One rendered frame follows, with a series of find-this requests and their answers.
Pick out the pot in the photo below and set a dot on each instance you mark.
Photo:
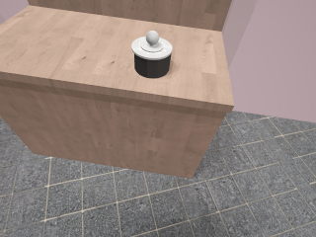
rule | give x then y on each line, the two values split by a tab
152	69

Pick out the knob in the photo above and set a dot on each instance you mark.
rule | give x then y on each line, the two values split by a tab
152	37

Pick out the table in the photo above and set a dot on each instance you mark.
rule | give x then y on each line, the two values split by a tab
69	88

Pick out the lid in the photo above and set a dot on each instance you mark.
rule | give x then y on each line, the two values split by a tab
143	49

